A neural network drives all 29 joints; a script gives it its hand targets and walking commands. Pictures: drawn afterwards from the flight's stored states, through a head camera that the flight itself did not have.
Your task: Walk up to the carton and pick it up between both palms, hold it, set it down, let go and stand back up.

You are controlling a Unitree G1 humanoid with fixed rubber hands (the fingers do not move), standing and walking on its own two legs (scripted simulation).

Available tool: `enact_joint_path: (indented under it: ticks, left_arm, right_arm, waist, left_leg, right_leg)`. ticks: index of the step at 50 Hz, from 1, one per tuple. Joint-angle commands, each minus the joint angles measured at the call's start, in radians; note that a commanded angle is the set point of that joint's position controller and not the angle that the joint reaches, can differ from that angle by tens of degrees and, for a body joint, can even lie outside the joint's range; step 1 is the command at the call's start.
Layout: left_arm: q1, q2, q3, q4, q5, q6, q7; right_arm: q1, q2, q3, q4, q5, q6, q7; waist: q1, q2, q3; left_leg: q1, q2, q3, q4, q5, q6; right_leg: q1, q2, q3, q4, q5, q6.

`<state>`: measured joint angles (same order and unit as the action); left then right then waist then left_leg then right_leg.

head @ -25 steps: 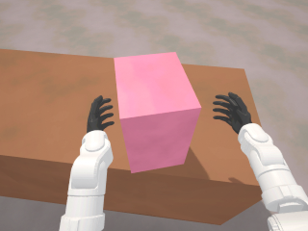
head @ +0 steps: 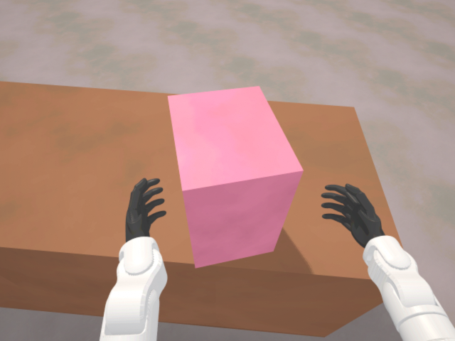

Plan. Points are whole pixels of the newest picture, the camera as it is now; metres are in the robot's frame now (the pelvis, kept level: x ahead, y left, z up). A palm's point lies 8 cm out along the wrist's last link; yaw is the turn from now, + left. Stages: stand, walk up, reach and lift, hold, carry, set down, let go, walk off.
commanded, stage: set down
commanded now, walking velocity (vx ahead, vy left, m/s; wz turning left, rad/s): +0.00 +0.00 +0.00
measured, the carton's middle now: (225, 181) +0.41 +0.03 +0.02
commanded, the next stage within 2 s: none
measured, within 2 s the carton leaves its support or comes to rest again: neither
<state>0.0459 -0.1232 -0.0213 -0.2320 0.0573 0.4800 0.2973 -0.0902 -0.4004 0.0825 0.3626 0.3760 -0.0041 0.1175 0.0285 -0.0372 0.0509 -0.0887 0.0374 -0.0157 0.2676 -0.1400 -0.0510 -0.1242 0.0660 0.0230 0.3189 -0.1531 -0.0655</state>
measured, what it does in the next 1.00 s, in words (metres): stands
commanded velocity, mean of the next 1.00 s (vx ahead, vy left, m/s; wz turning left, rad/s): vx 0.00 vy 0.00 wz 0.00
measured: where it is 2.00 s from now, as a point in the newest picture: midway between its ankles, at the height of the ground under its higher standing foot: outside the picture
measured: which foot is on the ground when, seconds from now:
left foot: down 0.00-1.00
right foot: down 0.00-1.00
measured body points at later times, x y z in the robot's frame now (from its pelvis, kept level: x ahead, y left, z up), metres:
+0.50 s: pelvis -0.01 -0.01 -0.01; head +0.00 +0.00 +0.44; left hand +0.22 +0.13 +0.00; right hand +0.23 -0.24 -0.02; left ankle +0.00 +0.15 -0.75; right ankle +0.01 -0.08 -0.75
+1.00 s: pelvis +0.03 +0.01 +0.00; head +0.04 +0.02 +0.44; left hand +0.20 +0.18 -0.05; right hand +0.22 -0.23 -0.05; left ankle +0.01 +0.15 -0.75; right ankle +0.01 -0.08 -0.75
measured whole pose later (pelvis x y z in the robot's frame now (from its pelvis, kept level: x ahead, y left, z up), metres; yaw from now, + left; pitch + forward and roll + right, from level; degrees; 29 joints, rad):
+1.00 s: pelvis +0.03 +0.01 +0.00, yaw +0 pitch -1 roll +0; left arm 0.37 -0.03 -0.05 0.22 0.09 -0.09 0.23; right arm 0.21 -0.32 0.09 0.65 0.28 -0.41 0.16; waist 0.04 -0.05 0.04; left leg -0.12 0.03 -0.02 0.37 -0.23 -0.04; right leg -0.14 0.06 0.02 0.39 -0.23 -0.06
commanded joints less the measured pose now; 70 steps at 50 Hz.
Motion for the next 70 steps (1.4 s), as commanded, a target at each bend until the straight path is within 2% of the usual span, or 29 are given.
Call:
enact_joint_path:
  ticks: [1, 10, 14, 15, 16, 19, 21, 22, 23, 24, 25, 26, 27, 28, 29, 33, 40, 41, 42, 45, 46, 48, 50, 52, 55, 64, 67, 68, 70]
  left_arm:
    - [-0.161, -0.047, -0.059, -0.124, 0.011, -0.113, 0.015]
    - [-0.071, -0.073, -0.069, 0.014, 0.044, -0.263, 0.032]
    - [-0.170, -0.057, -0.083, 0.095, 0.030, -0.342, 0.025]
    - [0.087, -0.119, -0.094, 0.145, 0.055, -0.359, 0.021]
    - [-0.082, -0.059, -0.085, 0.093, 0.049, -0.385, 0.018]
    - [-0.059, -0.072, -0.109, 0.134, 0.047, -0.440, 0.034]
    - [0.030, -0.094, -0.135, 0.194, 0.052, -0.458, 0.036]
    - [-0.073, -0.061, -0.122, 0.100, 0.044, -0.485, 0.047]
    - [0.088, -0.106, -0.134, 0.215, 0.059, -0.480, 0.035]
    - [-0.020, -0.058, -0.127, 0.111, 0.048, -0.501, 0.038]
    - [0.117, -0.082, -0.117, 0.255, 0.062, -0.491, 0.018]
    - [-0.070, -0.014, -0.088, 0.138, 0.052, -0.517, 0.027]
    - [0.143, -0.076, -0.122, 0.207, 0.047, -0.519, 0.024]
    - [-0.007, -0.010, -0.093, 0.140, 0.045, -0.541, 0.029]
    - [0.079, -0.028, -0.099, 0.234, 0.043, -0.541, 0.022]
    - [0.141, -0.011, -0.068, 0.246, 0.048, -0.554, -0.007]
    - [0.221, 0.023, -0.060, 0.319, 0.041, -0.570, -0.052]
    - [0.202, 0.022, -0.043, 0.182, 0.052, -0.602, -0.030]
    - [0.235, 0.028, -0.065, 0.304, 0.038, -0.593, -0.047]
    - [0.251, 0.073, -0.037, 0.359, 0.050, -0.595, -0.088]
    - [0.245, 0.078, -0.024, 0.215, 0.050, -0.621, -0.069]
    - [0.253, 0.061, -0.051, 0.301, 0.045, -0.623, -0.069]
    - [0.280, 0.064, -0.051, 0.209, 0.038, -0.647, -0.052]
    - [0.305, 0.067, -0.074, 0.318, 0.024, -0.637, -0.065]
    - [0.290, 0.058, -0.083, 0.261, 0.018, -0.646, -0.050]
    - [0.310, 0.111, -0.030, 0.379, 0.024, -0.590, -0.098]
    - [0.274, 0.136, -0.014, 0.461, 0.028, -0.558, -0.124]
    - [0.272, 0.118, -0.022, 0.335, 0.021, -0.572, -0.102]
    - [0.247, 0.157, -0.016, 0.402, 0.025, -0.545, -0.118]
  right_arm:
    - [-0.199, -0.173, -0.097, -0.139, -0.013, -0.095, 0.026]
    - [-0.090, -0.167, -0.085, -0.026, -0.030, -0.206, 0.069]
    - [-0.154, -0.163, -0.092, -0.006, -0.058, -0.262, 0.070]
    - [0.075, -0.114, -0.040, 0.075, -0.034, -0.275, 0.079]
    - [-0.057, -0.148, -0.085, 0.004, -0.058, -0.292, 0.073]
    - [-0.026, -0.135, -0.072, 0.063, -0.047, -0.320, 0.090]
    - [0.080, -0.121, -0.056, 0.111, -0.048, -0.331, 0.089]
    - [-0.006, -0.141, -0.095, 0.025, -0.044, -0.352, 0.092]
    - [0.125, -0.116, -0.053, 0.136, -0.045, -0.344, 0.090]
    - [0.036, -0.129, -0.087, 0.024, -0.050, -0.363, 0.085]
    - [0.157, -0.089, -0.057, 0.133, -0.059, -0.356, 0.074]
    - [-0.013, -0.121, -0.090, 0.000, -0.067, -0.377, 0.070]
    - [0.174, -0.081, -0.046, 0.086, -0.044, -0.383, 0.069]
    - [0.020, -0.123, -0.082, -0.020, -0.056, -0.397, 0.065]
    - [0.104, -0.097, -0.058, 0.083, -0.047, -0.392, 0.064]
    - [0.144, -0.098, -0.045, 0.091, -0.046, -0.408, 0.046]
    - [0.220, -0.078, -0.040, 0.159, -0.074, -0.423, 0.031]
    - [0.203, -0.092, -0.051, 0.072, -0.056, -0.446, 0.046]
    - [0.236, -0.070, -0.042, 0.158, -0.061, -0.436, 0.040]
    - [0.294, -0.026, -0.021, 0.202, -0.104, -0.427, 0.018]
    - [0.247, -0.073, -0.049, 0.120, -0.085, -0.448, 0.034]
    - [0.259, -0.062, -0.054, 0.223, -0.097, -0.443, 0.043]
    - [0.248, -0.071, -0.071, 0.167, -0.091, -0.459, 0.062]
    - [0.273, -0.071, -0.062, 0.211, -0.096, -0.453, 0.063]
    - [0.236, -0.108, -0.094, 0.196, -0.086, -0.461, 0.083]
    - [0.246, -0.096, -0.093, 0.235, -0.151, -0.412, 0.070]
    - [0.231, -0.048, -0.081, 0.288, -0.188, -0.372, 0.054]
    - [0.212, -0.089, -0.106, 0.214, -0.170, -0.378, 0.069]
    - [0.218, -0.050, -0.108, 0.248, -0.203, -0.355, 0.053]
  waist:
    - [0.014, -0.042, -0.216]
    - [0.060, -0.071, -0.194]
    - [0.032, -0.083, -0.237]
    - [0.048, -0.098, -0.131]
    - [0.026, -0.078, -0.199]
    - [0.030, -0.050, -0.149]
    - [0.011, -0.066, -0.110]
    - [0.020, -0.048, -0.181]
    - [0.013, -0.067, -0.100]
    - [0.012, -0.058, -0.188]
    - [0.019, -0.089, -0.092]
    - [0.034, -0.085, -0.194]
    - [0.032, -0.111, -0.125]
    - [0.038, -0.111, -0.206]
    - [0.038, -0.135, -0.142]
    - [0.060, -0.141, -0.140]
    - [0.026, -0.119, -0.107]
    - [0.051, -0.088, -0.175]
    - [0.012, -0.085, -0.113]
    - [-0.018, -0.084, -0.091]
    - [0.019, -0.027, -0.150]
    - [-0.009, -0.021, -0.089]
    - [0.021, 0.007, -0.150]
    - [0.000, 0.009, -0.118]
    - [-0.020, 0.022, -0.145]
    - [-0.010, -0.057, -0.092]
    - [-0.018, -0.032, -0.053]
    - [0.018, 0.004, -0.089]
    - [-0.007, -0.001, -0.078]
  left_leg:
    - [0.143, -0.003, -0.002, 0.004, 0.156, 0.061]
    - [0.096, 0.001, 0.018, 0.006, 0.094, 0.077]
    - [-0.005, -0.017, 0.031, 0.021, -0.006, 0.085]
    - [0.004, -0.010, 0.026, 0.012, -0.003, 0.085]
    - [-0.004, -0.017, 0.032, 0.020, -0.048, 0.085]
    - [-0.020, -0.012, 0.037, 0.017, -0.077, 0.078]
    - [-0.032, -0.016, 0.038, 0.032, -0.078, 0.077]
    - [-0.051, -0.015, 0.035, 0.046, -0.063, 0.071]
    - [-0.051, -0.021, 0.039, 0.048, -0.063, 0.072]
    - [-0.071, -0.018, 0.040, 0.060, -0.055, 0.066]
    - [-0.092, -0.022, 0.045, 0.055, -0.072, 0.074]
    - [-0.125, -0.025, 0.048, 0.065, -0.067, 0.072]
    - [-0.126, -0.024, 0.048, 0.059, -0.033, 0.075]
    - [-0.143, -0.026, 0.054, 0.067, -0.040, 0.071]
    - [-0.160, -0.029, 0.057, 0.069, -0.045, 0.074]
    - [-0.159, -0.029, 0.051, 0.068, -0.004, 0.072]
    - [-0.108, -0.030, 0.052, 0.072, 0.041, 0.063]
    - [-0.093, -0.023, 0.037, 0.078, 0.095, 0.048]
    - [-0.097, -0.032, 0.051, 0.089, 0.064, 0.051]
    - [-0.094, -0.041, 0.047, 0.082, 0.102, 0.052]
    - [-0.068, -0.037, 0.035, 0.080, 0.146, 0.040]
    - [-0.074, -0.031, 0.040, 0.079, 0.116, 0.041]
    - [-0.054, -0.019, 0.037, 0.090, 0.144, 0.030]
    - [-0.034, -0.018, 0.030, 0.093, 0.152, 0.032]
    - [-0.019, -0.013, 0.011, 0.098, 0.218, 0.026]
    - [-0.020, -0.018, 0.022, 0.085, 0.179, 0.036]
    - [-0.019, -0.030, 0.037, 0.077, 0.107, 0.037]
    - [-0.001, -0.010, 0.031, 0.066, 0.139, 0.028]
    - [-0.024, -0.022, 0.041, 0.077, 0.082, 0.031]
  right_leg:
    - [-0.037, -0.024, 0.017, -0.044, 0.172, 0.008]
    - [-0.034, -0.029, 0.046, -0.050, 0.075, -0.015]
    - [-0.022, -0.049, 0.077, -0.040, 0.016, -0.015]
    - [0.014, -0.057, 0.082, -0.046, -0.015, -0.014]
    - [-0.026, -0.055, 0.076, -0.047, -0.071, -0.013]
    - [-0.066, -0.064, 0.083, -0.045, -0.159, -0.021]
    - [-0.057, -0.068, 0.097, -0.034, -0.139, -0.021]
    - [-0.066, -0.062, 0.083, -0.017, -0.130, -0.016]
    - [-0.041, -0.073, 0.104, -0.022, -0.115, -0.020]
    - [-0.026, -0.078, 0.103, -0.016, -0.094, -0.012]
    - [-0.002, -0.081, 0.122, -0.012, -0.095, -0.009]
    - [0.001, -0.085, 0.123, 0.001, -0.075, -0.002]
    - [0.045, -0.089, 0.127, 0.004, -0.024, -0.001]
    - [0.029, -0.083, 0.124, 0.016, -0.011, 0.005]
    - [0.032, -0.086, 0.125, 0.014, -0.012, 0.005]
    - [0.078, -0.093, 0.123, 0.022, 0.088, 0.016]
    - [0.075, -0.083, 0.096, 0.018, 0.196, 0.019]
    - [0.083, -0.071, 0.079, 0.034, 0.207, 0.013]
    - [0.060, -0.073, 0.090, 0.020, 0.197, 0.012]
    - [0.120, -0.087, 0.098, 0.025, 0.333, 0.024]
    - [0.114, -0.076, 0.062, 0.044, 0.325, 0.023]
    - [0.061, -0.064, 0.049, 0.027, 0.238, 0.009]
    - [0.062, -0.060, 0.036, 0.015, 0.176, 0.000]
    - [0.040, -0.045, 0.021, 0.013, 0.199, -0.005]
    - [0.033, -0.019, -0.021, 0.018, 0.209, -0.019]
    - [0.012, -0.022, -0.029, -0.010, 0.177, -0.004]
    - [0.013, -0.037, -0.020, -0.032, 0.115, 0.001]
    - [-0.008, -0.032, -0.028, -0.030, 0.097, -0.002]
    - [0.000, -0.050, -0.005, -0.044, 0.076, 0.004]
